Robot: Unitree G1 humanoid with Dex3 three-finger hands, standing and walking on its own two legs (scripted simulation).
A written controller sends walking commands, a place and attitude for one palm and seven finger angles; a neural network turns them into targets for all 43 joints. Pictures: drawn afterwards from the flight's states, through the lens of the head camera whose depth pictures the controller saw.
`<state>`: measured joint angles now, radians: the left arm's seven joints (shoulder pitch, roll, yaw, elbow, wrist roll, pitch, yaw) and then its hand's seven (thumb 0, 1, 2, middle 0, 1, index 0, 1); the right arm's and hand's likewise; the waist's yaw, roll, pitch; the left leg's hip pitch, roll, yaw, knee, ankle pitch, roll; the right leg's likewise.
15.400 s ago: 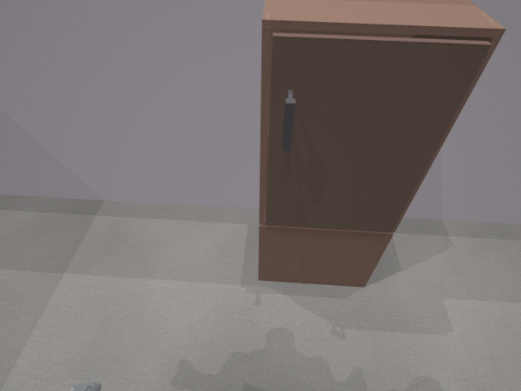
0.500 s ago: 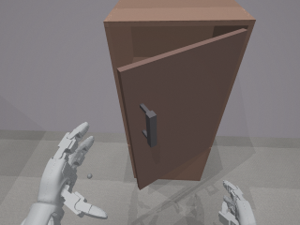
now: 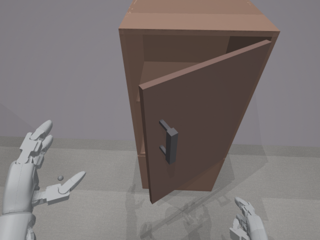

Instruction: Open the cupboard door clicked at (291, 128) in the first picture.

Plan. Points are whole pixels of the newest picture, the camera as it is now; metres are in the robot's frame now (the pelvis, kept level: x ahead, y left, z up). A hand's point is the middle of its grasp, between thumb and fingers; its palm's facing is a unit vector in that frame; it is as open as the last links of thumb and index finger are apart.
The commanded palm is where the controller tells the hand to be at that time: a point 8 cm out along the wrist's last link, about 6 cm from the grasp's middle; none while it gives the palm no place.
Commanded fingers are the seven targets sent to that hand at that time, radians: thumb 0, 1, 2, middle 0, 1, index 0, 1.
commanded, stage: draw the hand back to the body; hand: left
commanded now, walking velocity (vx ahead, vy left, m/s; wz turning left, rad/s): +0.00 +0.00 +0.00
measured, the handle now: (166, 142) +0.34 +0.03 +0.08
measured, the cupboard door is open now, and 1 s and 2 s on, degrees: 35 35 35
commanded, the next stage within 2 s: step back with the hand held close in 0.60 s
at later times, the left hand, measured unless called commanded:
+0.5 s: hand (49, 166) +0.20 +0.24 +0.16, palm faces +0.43 -0.81 -0.39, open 7.5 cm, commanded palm +0.15 +0.28 +0.18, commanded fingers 0.00 0.90 0.90 -0.20 -0.30 -0.20 -0.30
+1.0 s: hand (52, 169) +0.20 +0.23 +0.15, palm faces +0.32 -0.81 -0.49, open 7.4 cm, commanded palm +0.14 +0.28 +0.18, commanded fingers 0.00 0.90 0.90 -0.20 -0.30 -0.20 -0.30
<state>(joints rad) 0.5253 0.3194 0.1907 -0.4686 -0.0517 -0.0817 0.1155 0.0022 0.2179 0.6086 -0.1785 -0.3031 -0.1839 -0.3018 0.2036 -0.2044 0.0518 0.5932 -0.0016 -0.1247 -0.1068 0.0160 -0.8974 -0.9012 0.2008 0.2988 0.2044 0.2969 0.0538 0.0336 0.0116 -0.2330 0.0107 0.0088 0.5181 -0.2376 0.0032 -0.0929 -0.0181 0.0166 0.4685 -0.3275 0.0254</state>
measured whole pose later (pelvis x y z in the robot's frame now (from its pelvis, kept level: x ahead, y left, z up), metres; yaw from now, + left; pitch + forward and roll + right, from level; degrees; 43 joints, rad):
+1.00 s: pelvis -0.01 -0.02 +0.00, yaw -2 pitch -1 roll -1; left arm 0.54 0.40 0.37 -0.45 -0.05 -0.13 0.11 0.02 0.89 0.90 -0.21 -0.30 -0.21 -0.30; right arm 0.15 -0.24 -0.02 0.56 0.02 0.01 -0.09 0.01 -0.90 -0.90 0.20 0.30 0.20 0.30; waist 0.01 0.04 0.05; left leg -0.26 0.06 0.03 0.47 -0.19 -0.02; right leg -0.14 0.03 0.04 0.43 -0.27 0.01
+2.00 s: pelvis -0.26 +0.03 -0.01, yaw -3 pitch +0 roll -2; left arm 0.59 0.44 0.41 -0.55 -0.06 -0.19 0.15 0.02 0.89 0.90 -0.21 -0.30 -0.22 -0.30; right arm 0.22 -0.19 0.01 0.66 -0.01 -0.09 -0.05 0.01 -0.90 -0.90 0.20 0.30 0.21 0.30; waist 0.02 0.00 -0.04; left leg -0.55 0.00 0.00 0.80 -0.24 -0.02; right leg -0.08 0.08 -0.01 0.47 -0.39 -0.06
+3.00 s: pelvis -0.28 +0.06 +0.00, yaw -2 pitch -2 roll -1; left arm 0.28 0.19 0.03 0.97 0.01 0.05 0.03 0.00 1.00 0.90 -0.20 -0.30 -0.21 -0.30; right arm 0.20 -0.15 0.03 0.97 -0.03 0.02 -0.01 0.01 -0.90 -0.90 0.20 0.30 0.20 0.30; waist 0.00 -0.05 0.06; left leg -0.27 0.00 0.00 0.54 -0.24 0.01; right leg -0.16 -0.02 -0.12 0.50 -0.31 -0.01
